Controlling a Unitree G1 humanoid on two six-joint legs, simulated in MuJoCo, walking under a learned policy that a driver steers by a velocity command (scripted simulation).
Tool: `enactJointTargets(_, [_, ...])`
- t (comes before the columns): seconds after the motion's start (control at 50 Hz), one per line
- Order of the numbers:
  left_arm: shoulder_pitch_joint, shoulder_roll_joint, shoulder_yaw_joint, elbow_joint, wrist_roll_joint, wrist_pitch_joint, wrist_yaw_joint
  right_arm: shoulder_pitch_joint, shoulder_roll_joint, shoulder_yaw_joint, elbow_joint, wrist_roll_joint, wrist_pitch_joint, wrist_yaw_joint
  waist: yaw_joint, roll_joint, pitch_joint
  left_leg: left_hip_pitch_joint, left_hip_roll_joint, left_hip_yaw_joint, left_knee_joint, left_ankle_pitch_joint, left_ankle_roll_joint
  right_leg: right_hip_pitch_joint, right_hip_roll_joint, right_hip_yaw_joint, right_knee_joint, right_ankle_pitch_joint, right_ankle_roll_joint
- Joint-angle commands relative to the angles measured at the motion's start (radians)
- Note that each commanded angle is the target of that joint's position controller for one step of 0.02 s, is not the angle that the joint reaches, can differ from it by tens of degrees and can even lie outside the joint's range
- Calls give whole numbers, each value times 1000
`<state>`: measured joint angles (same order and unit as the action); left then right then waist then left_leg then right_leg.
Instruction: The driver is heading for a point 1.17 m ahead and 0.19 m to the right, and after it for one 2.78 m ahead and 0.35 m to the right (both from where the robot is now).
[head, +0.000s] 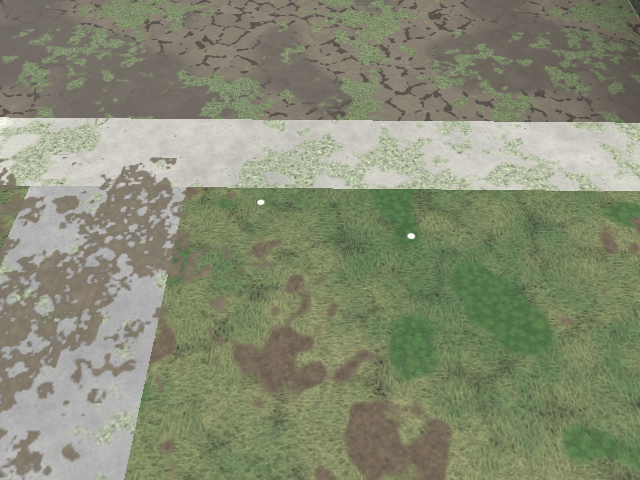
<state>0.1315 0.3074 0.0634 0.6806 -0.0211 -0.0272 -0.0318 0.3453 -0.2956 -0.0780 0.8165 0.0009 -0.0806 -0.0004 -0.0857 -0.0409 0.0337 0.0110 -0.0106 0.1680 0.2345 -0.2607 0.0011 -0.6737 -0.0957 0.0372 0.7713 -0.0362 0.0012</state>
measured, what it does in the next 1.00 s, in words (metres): walks ahead, turning right: right foot, then left foot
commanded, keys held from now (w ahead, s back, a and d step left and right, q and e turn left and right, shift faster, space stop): w+e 0.36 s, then w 0.64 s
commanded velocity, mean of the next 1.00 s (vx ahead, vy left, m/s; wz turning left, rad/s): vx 0.50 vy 0.00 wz -0.34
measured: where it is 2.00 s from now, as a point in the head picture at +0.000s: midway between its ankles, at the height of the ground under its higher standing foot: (409, 234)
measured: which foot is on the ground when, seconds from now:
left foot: down 0.00-0.16, up 0.18-0.62, down 0.64-1.00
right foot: up 0.00-0.12, down 0.14-0.66, up 0.68-1.00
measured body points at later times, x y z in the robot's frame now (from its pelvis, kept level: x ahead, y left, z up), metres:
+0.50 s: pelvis +0.27 -0.07 +0.00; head +0.30 -0.09 +0.45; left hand +0.41 +0.20 -0.10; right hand +0.41 -0.37 -0.09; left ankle +0.50 +0.06 -0.68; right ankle +0.21 -0.13 -0.74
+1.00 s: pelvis +0.56 -0.10 +0.01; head +0.59 -0.10 +0.45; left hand +0.82 +0.08 -0.09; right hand +0.48 -0.36 -0.12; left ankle +0.53 +0.01 -0.74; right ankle +0.66 -0.31 -0.69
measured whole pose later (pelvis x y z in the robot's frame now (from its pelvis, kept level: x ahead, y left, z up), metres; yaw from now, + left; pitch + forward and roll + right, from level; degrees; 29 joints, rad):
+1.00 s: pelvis +0.56 -0.10 +0.01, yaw -19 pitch +1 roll +1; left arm 0.13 0.28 0.05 0.71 -0.01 -0.06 -0.01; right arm 0.37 -0.27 -0.04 0.84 0.01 -0.08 0.02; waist -0.08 -0.04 0.03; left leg -0.04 -0.07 0.02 0.22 -0.20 0.06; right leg -0.65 -0.10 0.05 0.70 -0.01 0.02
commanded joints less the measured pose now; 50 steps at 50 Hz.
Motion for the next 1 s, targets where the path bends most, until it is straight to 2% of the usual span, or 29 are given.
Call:
enactJointTargets(0.02, [-89, 24, -4, -100, -2, -9, -20, -61, -171, -40, -60, 16, -10, -6, 23, 93, 46, -34, 283, -68, -88, 338, 144, 37, 0, -26, -95, 40, -27])
enactJointTargets(0.06, [-114, 42, 3, -123, 0, -6, -27, -47, -191, -48, -46, 26, 3, -6, 30, 96, 47, 26, 300, -39, -35, 450, 126, 55, 23, -56, -130, -36, -58])
enactJointTargets(0.1, [-57, 81, 24, -125, 6, 1, -28, -47, -223, -56, -44, 32, 17, -12, 80, 124, -16, 57, 293, 3, 126, 781, 102, 188, 92, -119, -142, -140, -101])
enactJointTargets(0.12, [71, 118, 48, -94, 5, 4, -24, -58, -224, -55, -47, 36, 26, -15, 157, 114, -86, 18, 267, 37, 306, 880, 80, 367, 139, -144, -188, -120, -132])
enactJointTargets(0.14, [248, 184, 84, -44, 0, 13, -8, -40, -196, -42, -53, 25, 26, -21, 236, 74, -178, -147, 227, 51, 557, 774, 41, 656, 149, -93, -212, -93, -171])
enactJointTargets(0.16, [291, 311, 110, -36, -11, 15, 11, 36, -73, 1, -109, -23, 13, -12, 170, -195, -257, -592, 87, 44, 949, -13, -28, 1012, -120, 394, -253, -186, -324])
enactJointTargets(0.18, [298, 288, 91, -79, -8, -2, 5, 4, -79, 15, -126, -11, -23, -2, 184, -166, -435, -744, -21, -205, 1122, -358, -32, 1106, -245, 814, -433, -361, -428])
enactJointTargets(0.2, [275, 213, 67, -66, 2, -18, -3, -114, -158, -8, -153, 33, -42, 8, 216, -66, -315, -841, 35, -260, 1141, -272, -12, 1036, -218, 691, -478, -344, -362])
enactJointTargets(0.22, [232, 188, 59, -61, 3, -27, -3, -146, -150, -2, -164, 37, -55, 8, 184, -43, -199, -839, 73, -246, 1069, -180, 5, 894, -178, 559, -481, -276, -327])
enactJointTargets(0.24, [161, 159, 49, -70, 3, -29, 0, -143, -144, -4, -149, 13, -58, -2, 138, 14, -134, -781, 110, -246, 986, -114, 1, 752, -134, 458, -482, -178, -295])
enactJointTargets(0.26, [110, 131, 39, -84, 12, -30, 3, -126, -151, -11, -141, -3, -50, -6, 98, -2, -103, -705, 133, -251, 923, -67, -5, 642, -100, 387, -499, -80, -280])
enactJointTargets(0.28, [84, 123, 36, -96, 20, -30, 6, -112, -150, -13, -139, -7, -38, -4, 74, -25, -96, -651, 139, -252, 899, -39, -14, 572, -80, 363, -523, -32, -281])
enactJointTargets(0.34, [94, 133, 39, -80, 15, -38, 21, -125, -112, -6, -140, -19, -13, -5, 64, -12, -75, -617, 121, -228, 794, 36, -56, 467, -49, 286, -553, 79, -294])
enactJointTargets(0.44, [167, 129, 34, -27, 9, -36, 42, -295, -56, 19, -172, -11, -18, 8, 135, -36, -28, -573, 79, -215, 438, 349, -75, 438, 2, 192, -558, 3, -229])
enactJointTargets(0.5, [225, 141, 35, 12, 4, -36, 42, -375, -65, 21, -192, 4, -30, 25, 171, -34, 2, -544, 62, -216, 342, 405, -56, 472, -35, 223, -546, -56, -226])
enactJointTargets(0.54, [254, 140, 35, 33, 2, -32, 43, -401, -83, 17, -205, 5, -36, 34, 178, -34, 16, -575, 59, -225, 295, 354, -30, 555, -71, 260, -504, -41, -222])
enactJointTargets(0.6, [258, 147, 40, 53, 6, -20, 46, -361, -104, 9, -204, 4, -42, 38, 149, -62, 17, -540, 46, -212, 260, 221, 17, 645, -111, 299, -442, 89, -201])
enactJointTargets(0.62, [242, 147, 39, 52, 5, -16, 46, -303, -115, 1, -189, 2, -44, 35, 113, -67, -7, -456, 26, -186, 230, 199, 39, 651, -95, 286, -384, 211, -186])
enactJointTargets(0.64, [233, 127, 30, 49, 9, -13, 44, -191, -144, -16, -158, -3, -47, 29, 58, -46, -88, -286, 21, -174, 214, 226, 71, 634, -39, 243, -249, 335, -162])
enactJointTargets(0.66, [231, 91, 13, 28, 24, -12, 44, -30, -192, -28, -139, -15, -48, 24, -9, 27, -242, -12, 159, -320, 253, 254, 137, 501, 22, 190, 9, 210, -125])
enactJointTargets(0.68, [367, 18, -8, 26, 3, -27, 43, 74, -267, -52, -101, -18, -38, 28, 24, 310, -370, 338, 360, -752, 178, 36, 297, 127, 189, 90, 367, -282, -39])
enactJointTargets(0.7, [341, 78, -3, 33, -1, -38, 41, 92, -180, -30, -91, 11, -34, 38, 2, 289, -336, 345, 387, -929, 62, -187, 292, -23, 172, 155, 475, -535, -36])
enactJointTargets(0.72, [235, 136, 15, 17, -14, -42, 38, 27, -132, -14, -97, 16, -30, 34, -5, 186, -182, 222, 363, -801, 45, -238, 249, -89, 118, 148, 513, -459, -40])
enactJointTargets(0.74, [166, 130, 12, 1, -8, -46, 38, -39, -121, -7, -110, 5, -23, 31, 17, 109, -102, 95, 323, -685, 27, -160, 223, -75, 68, 97, 482, -378, -39])
enactJointTargets(0.76, [125, 119, 14, -9, 7, -49, 36, -75, -101, 1, -109, -2, -19, 31, 35, 85, -36, -10, 283, -603, -2, -62, 221, -62, 37, 75, 417, -322, -34])
enactJointTargets(0.8, [151, 87, 13, 2, 11, -44, 33, -99, -81, 11, -107, -12, -24, 30, 73, 134, -32, -105, 230, -501, -44, 86, 210, 28, -2, 61, 339, -256, -23])
enactJointTargets(0.84, [156, 57, 7, 7, 14, -37, 34, -88, -92, 9, -92, -1, -30, 28, 82, 141, -34, -134, 219, -433, -70, 194, 226, 36, -11, 38, 282, -230, -7])
enactJointTargets(0.9, [60, 34, -3, -23, 21, -40, 34, -61, -128, 0, -69, 4, -26, 18, 63, 111, -12, -127, 212, -356, -99, 300, 229, -6, -20, 22, 112, -96, 17])
enactJointTargets(1.0, [-100, 9, -15, -56, 12, -58, 13, 20, -149, -2, -24, 17, -9, 8, 4, 106, 15, -121, 184, -262, -100, 316, 195, 83, 23, -21, -162, 131, 17])
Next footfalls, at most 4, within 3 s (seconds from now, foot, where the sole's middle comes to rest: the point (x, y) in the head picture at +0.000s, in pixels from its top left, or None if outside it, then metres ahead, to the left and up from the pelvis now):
0.14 right None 0.25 -0.14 -0.78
0.64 left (314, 434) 0.57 0.00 -0.78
1.18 right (442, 336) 0.78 -0.32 -0.78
1.70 left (358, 232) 1.11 -0.17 -0.78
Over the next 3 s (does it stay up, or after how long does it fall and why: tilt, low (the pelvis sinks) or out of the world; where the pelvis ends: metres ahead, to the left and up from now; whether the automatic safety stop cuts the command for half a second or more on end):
stays up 1.13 -0.29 0.00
